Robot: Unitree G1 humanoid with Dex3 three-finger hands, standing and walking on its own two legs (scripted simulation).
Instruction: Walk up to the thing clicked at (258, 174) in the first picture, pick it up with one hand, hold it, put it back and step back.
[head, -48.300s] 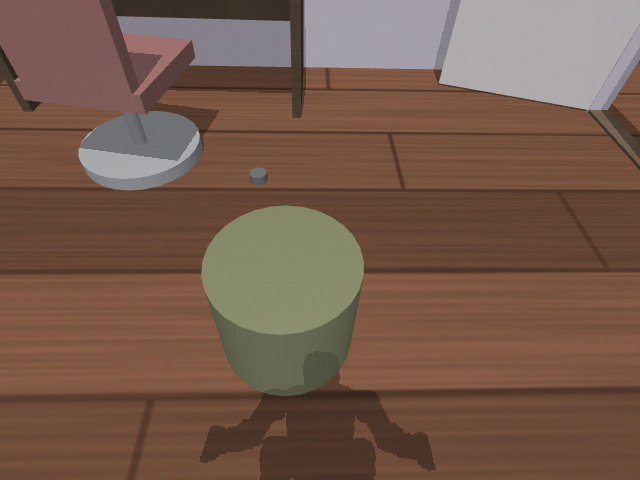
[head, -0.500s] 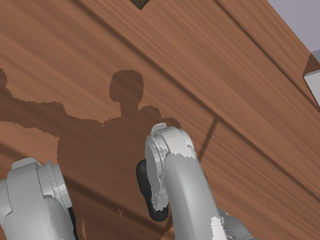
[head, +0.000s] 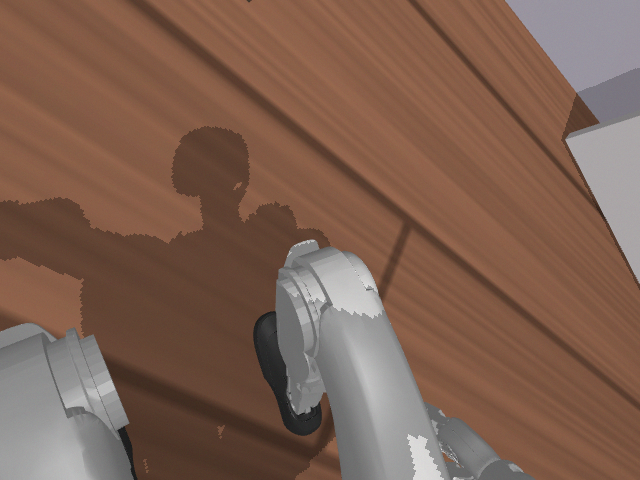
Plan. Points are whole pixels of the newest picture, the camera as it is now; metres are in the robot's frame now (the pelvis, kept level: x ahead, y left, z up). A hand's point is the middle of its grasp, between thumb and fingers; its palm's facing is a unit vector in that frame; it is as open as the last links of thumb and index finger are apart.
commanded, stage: rest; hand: left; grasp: from above
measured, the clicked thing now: out of the picture +0.46 +0.35 -0.27
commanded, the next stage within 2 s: open in 0.36 s
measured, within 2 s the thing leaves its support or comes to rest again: neither
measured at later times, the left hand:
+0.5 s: hand out of the picture +0.45 +0.35 -0.24, palm faces -0.45 -0.16 -0.88, open 10.1 cm
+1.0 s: hand out of the picture +0.45 +0.35 -0.24, palm faces -0.44 -0.16 -0.88, open 13.5 cm
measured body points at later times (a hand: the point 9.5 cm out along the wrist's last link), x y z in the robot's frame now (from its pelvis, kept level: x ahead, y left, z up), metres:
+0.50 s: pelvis +0.00 +0.00 +0.00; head +0.27 +0.14 +0.33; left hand +0.47 +0.35 -0.19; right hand +0.05 -0.25 -0.05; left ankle +0.06 +0.13 -0.26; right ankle +0.12 -0.14 -0.26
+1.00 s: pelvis +0.00 +0.00 +0.00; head +0.27 +0.14 +0.33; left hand +0.47 +0.35 -0.19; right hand +0.06 -0.25 -0.04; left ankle +0.06 +0.13 -0.26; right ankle +0.12 -0.14 -0.26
